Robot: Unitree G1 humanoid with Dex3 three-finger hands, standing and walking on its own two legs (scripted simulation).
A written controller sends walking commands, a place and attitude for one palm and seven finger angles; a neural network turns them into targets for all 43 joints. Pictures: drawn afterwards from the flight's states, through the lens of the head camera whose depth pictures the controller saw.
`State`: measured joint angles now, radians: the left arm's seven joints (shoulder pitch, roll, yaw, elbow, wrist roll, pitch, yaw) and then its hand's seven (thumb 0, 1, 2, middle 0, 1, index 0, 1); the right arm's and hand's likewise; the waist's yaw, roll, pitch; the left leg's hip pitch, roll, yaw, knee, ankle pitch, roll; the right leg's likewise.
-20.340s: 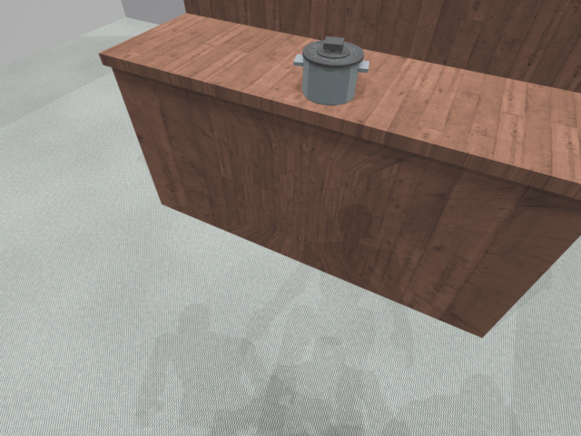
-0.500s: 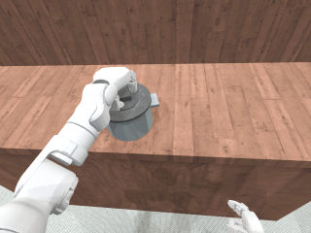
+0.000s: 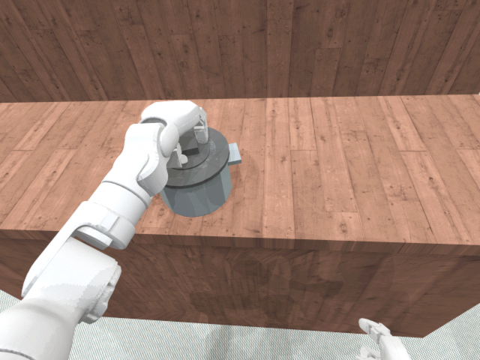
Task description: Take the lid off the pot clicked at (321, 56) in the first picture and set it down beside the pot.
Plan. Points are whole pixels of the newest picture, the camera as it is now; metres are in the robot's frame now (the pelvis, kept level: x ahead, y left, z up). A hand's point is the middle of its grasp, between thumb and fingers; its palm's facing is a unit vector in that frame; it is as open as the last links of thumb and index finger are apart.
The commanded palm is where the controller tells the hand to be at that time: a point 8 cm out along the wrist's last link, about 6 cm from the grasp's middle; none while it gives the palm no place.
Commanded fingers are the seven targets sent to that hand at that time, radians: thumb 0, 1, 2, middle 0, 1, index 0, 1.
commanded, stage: lift the lid straight up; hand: left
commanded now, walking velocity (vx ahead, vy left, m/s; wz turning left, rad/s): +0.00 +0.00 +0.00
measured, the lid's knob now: (183, 144) +0.47 +0.10 +0.12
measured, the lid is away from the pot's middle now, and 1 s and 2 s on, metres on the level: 0.00 0.01 0.01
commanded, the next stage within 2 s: move the lid sideways beside the pot in 1.84 s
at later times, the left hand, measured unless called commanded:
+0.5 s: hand (170, 135) +0.43 +0.11 +0.18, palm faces -0.24 +0.01 -0.97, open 7.9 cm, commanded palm +0.41 +0.11 +0.25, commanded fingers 0.00 0.53 1.15 -0.78 -0.88 -0.85 -0.95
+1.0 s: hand (170, 110) +0.43 +0.10 +0.22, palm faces -0.18 +0.01 -0.98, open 7.8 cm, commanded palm +0.41 +0.11 +0.29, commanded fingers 0.00 0.53 1.15 -0.78 -0.88 -0.85 -0.95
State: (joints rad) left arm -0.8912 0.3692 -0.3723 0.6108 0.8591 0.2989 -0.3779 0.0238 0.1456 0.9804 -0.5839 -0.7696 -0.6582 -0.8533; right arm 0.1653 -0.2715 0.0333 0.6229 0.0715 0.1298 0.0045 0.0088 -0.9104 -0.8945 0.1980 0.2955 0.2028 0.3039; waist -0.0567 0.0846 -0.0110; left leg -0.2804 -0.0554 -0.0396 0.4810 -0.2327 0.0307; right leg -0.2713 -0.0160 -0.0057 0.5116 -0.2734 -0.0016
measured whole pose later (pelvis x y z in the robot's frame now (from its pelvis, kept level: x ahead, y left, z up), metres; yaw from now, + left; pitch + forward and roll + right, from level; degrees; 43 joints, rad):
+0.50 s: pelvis -0.01 +0.00 +0.00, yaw +1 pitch +1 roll +1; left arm -0.95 0.39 -0.41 0.55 0.84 0.31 -0.43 0.02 0.13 0.97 -0.61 -0.77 -0.69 -0.85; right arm 0.14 -0.27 0.03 0.63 0.07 0.09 0.02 0.01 -0.91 -0.89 0.20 0.30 0.20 0.30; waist -0.03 0.09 0.00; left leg -0.26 -0.07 -0.05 0.47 -0.22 0.03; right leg -0.25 -0.03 -0.02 0.51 -0.27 0.00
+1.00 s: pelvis -0.01 +0.00 +0.00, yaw +0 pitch +0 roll +1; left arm -1.06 0.41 -0.37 0.61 0.84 0.29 -0.45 0.02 0.13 0.97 -0.61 -0.77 -0.70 -0.86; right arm 0.17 -0.28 0.04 0.64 0.07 0.07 0.00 0.01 -0.91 -0.89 0.20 0.30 0.20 0.30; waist -0.04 0.09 -0.01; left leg -0.26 -0.06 -0.04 0.45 -0.20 0.03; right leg -0.26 -0.02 -0.01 0.51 -0.25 0.00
